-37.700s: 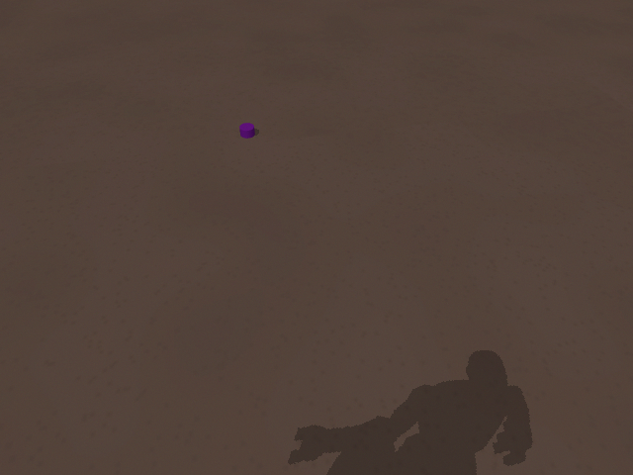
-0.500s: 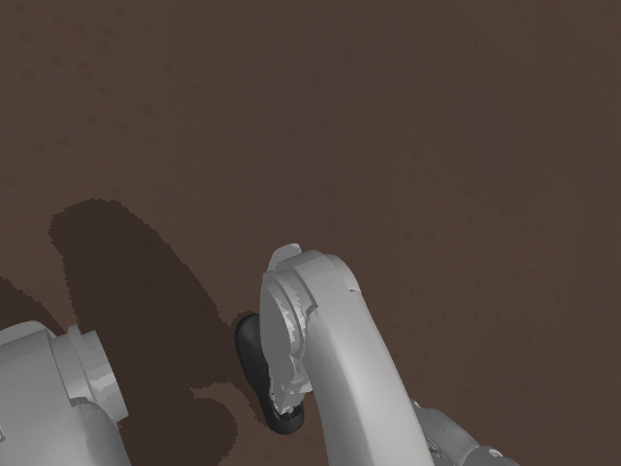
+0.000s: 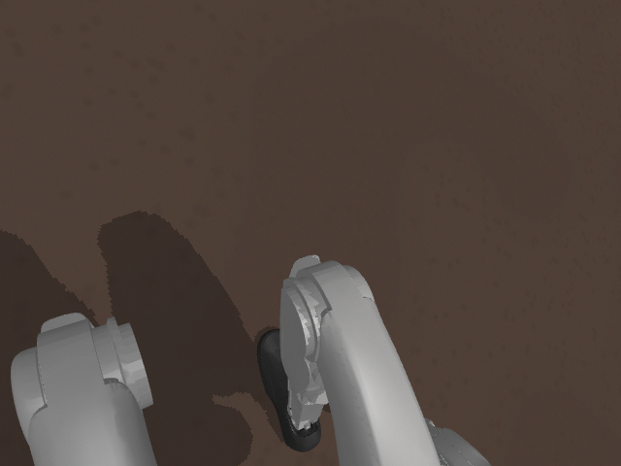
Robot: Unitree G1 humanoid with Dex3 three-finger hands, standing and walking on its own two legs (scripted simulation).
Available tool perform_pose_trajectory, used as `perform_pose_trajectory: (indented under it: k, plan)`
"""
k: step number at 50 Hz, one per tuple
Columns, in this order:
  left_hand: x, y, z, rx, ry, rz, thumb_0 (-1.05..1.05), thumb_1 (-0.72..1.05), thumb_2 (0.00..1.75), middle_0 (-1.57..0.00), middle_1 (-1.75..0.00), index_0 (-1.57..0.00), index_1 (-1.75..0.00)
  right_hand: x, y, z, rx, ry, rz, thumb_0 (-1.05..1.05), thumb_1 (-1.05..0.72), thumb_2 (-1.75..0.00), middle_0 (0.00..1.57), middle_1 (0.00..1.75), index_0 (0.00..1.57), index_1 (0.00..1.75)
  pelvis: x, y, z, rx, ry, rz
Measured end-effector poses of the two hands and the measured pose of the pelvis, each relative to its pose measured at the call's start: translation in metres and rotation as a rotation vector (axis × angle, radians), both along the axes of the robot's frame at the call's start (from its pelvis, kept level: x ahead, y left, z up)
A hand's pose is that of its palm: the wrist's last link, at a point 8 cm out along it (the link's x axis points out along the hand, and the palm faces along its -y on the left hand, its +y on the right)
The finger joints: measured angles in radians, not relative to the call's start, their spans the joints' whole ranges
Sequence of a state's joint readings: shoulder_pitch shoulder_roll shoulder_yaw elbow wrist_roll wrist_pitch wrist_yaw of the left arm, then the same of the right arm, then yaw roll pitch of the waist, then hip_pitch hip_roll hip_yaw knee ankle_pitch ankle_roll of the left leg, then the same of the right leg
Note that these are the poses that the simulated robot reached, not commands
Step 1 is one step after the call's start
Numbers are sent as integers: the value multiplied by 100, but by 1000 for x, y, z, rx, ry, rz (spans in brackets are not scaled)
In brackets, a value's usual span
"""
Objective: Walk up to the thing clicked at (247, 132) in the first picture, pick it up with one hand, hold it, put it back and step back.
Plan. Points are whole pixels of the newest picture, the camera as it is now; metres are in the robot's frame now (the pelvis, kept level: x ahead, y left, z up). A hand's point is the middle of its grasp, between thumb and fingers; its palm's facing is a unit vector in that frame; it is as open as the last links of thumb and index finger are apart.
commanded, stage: withdraw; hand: left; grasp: from above
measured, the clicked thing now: out of the picture +0.43 +0.35 -0.28
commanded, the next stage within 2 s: home in 0.58 s
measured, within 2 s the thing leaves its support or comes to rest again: neither
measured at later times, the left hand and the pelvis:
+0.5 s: hand out of the picture +0.41 +0.35 -0.09, palm faces -0.51 -0.13 -0.85, open 13.9 cm; pelvis -0.02 -0.01 +0.05, yaw +7 degrees
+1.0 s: hand out of the picture +0.42 +0.36 -0.10, palm faces -0.29 -0.24 -0.93, open 12.0 cm; pelvis +0.00 +0.00 +0.04, yaw +6 degrees
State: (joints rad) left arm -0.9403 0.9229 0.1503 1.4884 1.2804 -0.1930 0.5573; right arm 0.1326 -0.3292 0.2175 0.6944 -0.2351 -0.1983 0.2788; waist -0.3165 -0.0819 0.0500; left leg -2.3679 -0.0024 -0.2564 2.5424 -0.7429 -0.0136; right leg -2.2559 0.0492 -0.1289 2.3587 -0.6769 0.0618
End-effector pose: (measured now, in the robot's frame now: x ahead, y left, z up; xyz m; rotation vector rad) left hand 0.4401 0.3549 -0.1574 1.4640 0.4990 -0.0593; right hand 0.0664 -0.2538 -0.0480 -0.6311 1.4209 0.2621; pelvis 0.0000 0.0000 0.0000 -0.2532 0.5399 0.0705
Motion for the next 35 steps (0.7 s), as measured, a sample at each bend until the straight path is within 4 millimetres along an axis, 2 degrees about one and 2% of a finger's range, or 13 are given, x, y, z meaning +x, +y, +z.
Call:
perform_pose_trajectory:
  k: [7,12,17,20,24,30,35]
  plan:
    - [-5,16,68,55,4,45,0,-51,98,-8,-101,-9,-101,25,-1,-9,55,-78,-97,0,-91,-90,20,30,21,30,0,-1,15,31,49,25]
    - [-10,17,113,55,72,51,0,-52,100,-8,-101,-9,-102,38,-1,-5,82,-121,-136,0,-91,-90,20,30,21,30,-5,-3,34,59,59,47]
    - [-14,10,136,28,151,21,0,-52,101,-9,-102,-9,-103,40,-7,6,58,-145,-151,0,-91,-90,20,30,21,30,-11,-7,50,78,55,61]
    - [-17,5,137,2,177,-5,0,-51,102,-9,-102,-9,-103,36,-13,13,23,-142,-149,0,-91,-90,20,30,21,30,-14,-9,54,84,50,64]
    - [-21,0,125,-25,190,-43,0,-51,102,-9,-102,-9,-103,24,-23,16,-32,-112,-142,0,-91,-90,20,30,21,30,-16,-12,52,88,45,62]
    - [-28,-1,89,-37,186,-85,0,-50,101,-9,-102,-9,-102,3,-32,9,-97,-55,-129,0,-91,-90,20,30,21,30,-17,-12,34,84,26,54]
    - [-26,-2,60,-34,137,-99,0,-49,100,-9,-102,-10,-102,-12,-28,-2,-117,-16,-127,0,-91,-90,20,30,21,30,-17,-11,18,75,11,48]
